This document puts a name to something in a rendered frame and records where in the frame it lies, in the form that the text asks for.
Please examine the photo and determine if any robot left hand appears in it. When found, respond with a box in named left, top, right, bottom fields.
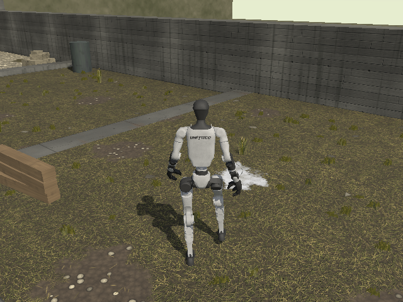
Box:
left=167, top=169, right=181, bottom=181

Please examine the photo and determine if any robot left thigh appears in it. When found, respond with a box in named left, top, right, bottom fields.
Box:
left=179, top=176, right=195, bottom=227

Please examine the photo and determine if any right robot upper arm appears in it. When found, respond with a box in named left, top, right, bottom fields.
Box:
left=214, top=127, right=231, bottom=162

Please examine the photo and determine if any robot torso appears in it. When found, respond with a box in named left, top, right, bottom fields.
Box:
left=186, top=124, right=216, bottom=189

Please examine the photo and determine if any robot left forearm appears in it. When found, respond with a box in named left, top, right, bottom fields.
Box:
left=167, top=151, right=178, bottom=172

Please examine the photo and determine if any left robot upper arm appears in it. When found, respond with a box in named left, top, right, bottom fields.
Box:
left=171, top=126, right=188, bottom=160

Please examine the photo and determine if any robot right hand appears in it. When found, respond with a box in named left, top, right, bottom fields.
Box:
left=227, top=180, right=242, bottom=197

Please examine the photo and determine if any robot right forearm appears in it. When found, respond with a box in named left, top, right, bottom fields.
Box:
left=226, top=153, right=240, bottom=182

